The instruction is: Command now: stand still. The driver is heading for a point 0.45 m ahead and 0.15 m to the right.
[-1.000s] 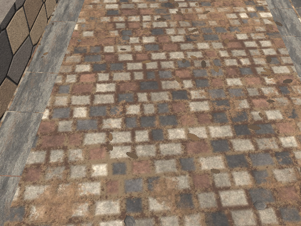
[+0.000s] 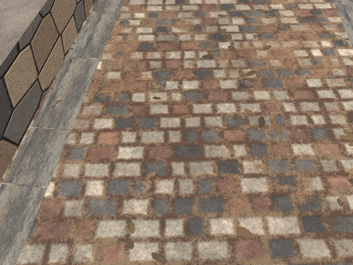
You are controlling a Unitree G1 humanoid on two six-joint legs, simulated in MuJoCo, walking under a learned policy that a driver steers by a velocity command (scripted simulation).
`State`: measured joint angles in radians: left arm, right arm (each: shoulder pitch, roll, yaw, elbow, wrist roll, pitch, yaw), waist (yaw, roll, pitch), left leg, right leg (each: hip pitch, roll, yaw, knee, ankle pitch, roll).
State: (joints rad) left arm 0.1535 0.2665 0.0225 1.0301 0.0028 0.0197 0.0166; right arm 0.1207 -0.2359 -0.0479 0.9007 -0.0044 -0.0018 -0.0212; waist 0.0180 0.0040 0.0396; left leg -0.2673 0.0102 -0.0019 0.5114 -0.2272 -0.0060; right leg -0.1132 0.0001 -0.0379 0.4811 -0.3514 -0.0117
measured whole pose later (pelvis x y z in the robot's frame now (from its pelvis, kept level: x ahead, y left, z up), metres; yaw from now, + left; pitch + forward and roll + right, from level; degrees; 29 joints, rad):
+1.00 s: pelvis +0.28 +0.00 -0.03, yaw -14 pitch +0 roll +1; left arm -0.01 0.23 0.07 0.81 -0.03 -0.04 -0.06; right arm 0.39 -0.24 -0.05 1.06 0.00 -0.06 -0.04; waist -0.02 -0.01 0.06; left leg 0.13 0.08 0.28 0.56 -0.47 -0.03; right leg -0.51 0.02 -0.10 0.62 -0.11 -0.14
